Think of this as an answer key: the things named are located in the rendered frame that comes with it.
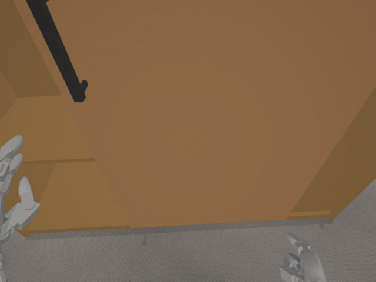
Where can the left robot hand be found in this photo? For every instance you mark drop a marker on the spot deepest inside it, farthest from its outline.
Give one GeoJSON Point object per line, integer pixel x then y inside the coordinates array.
{"type": "Point", "coordinates": [22, 213]}

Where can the right robot hand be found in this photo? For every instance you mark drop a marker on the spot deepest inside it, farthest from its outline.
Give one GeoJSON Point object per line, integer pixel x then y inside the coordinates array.
{"type": "Point", "coordinates": [307, 268]}

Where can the wardrobe door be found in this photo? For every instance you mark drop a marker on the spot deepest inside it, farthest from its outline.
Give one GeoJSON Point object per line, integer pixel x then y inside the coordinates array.
{"type": "Point", "coordinates": [352, 156]}
{"type": "Point", "coordinates": [212, 111]}

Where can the handle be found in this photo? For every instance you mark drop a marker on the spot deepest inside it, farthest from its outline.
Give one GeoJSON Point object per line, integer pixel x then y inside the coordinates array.
{"type": "Point", "coordinates": [53, 40]}

